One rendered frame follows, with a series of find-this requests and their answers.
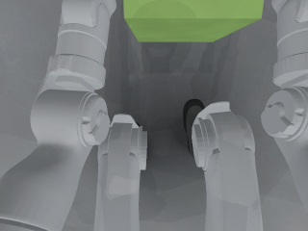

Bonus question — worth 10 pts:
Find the carton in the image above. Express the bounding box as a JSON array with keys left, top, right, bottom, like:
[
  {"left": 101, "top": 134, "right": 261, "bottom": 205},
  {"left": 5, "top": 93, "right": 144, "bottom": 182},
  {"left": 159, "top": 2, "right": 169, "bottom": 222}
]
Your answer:
[{"left": 123, "top": 0, "right": 264, "bottom": 42}]

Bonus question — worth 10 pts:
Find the robot left thigh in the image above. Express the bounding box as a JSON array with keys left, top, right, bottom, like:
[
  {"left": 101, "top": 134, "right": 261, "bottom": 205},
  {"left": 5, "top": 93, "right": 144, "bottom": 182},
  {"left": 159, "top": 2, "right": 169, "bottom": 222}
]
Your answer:
[{"left": 93, "top": 122, "right": 147, "bottom": 231}]

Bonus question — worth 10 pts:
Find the left robot upper arm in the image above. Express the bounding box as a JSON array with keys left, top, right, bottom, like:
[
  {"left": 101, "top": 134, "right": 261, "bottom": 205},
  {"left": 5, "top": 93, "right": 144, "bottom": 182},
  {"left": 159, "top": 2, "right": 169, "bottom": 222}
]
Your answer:
[{"left": 0, "top": 89, "right": 111, "bottom": 231}]

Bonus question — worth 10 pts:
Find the robot right forearm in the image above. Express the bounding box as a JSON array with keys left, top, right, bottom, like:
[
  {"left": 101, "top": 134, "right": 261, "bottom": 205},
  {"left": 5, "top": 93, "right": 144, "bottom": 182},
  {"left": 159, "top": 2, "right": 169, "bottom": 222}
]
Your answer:
[{"left": 271, "top": 0, "right": 308, "bottom": 89}]

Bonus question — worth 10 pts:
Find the robot left forearm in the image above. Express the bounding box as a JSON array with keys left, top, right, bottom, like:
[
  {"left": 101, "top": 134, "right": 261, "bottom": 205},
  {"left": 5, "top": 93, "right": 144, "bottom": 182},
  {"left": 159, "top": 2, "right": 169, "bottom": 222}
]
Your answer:
[{"left": 30, "top": 0, "right": 116, "bottom": 130}]

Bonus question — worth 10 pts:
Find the robot right foot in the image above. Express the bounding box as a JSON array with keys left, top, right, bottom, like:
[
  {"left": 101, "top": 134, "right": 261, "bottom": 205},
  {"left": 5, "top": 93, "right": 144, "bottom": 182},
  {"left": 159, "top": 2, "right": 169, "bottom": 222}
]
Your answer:
[{"left": 183, "top": 99, "right": 205, "bottom": 157}]

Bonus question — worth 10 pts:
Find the right robot upper arm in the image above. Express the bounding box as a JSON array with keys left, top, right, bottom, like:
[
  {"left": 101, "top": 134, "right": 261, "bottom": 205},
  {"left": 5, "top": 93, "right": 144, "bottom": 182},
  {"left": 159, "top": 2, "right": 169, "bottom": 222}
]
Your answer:
[{"left": 261, "top": 86, "right": 308, "bottom": 213}]

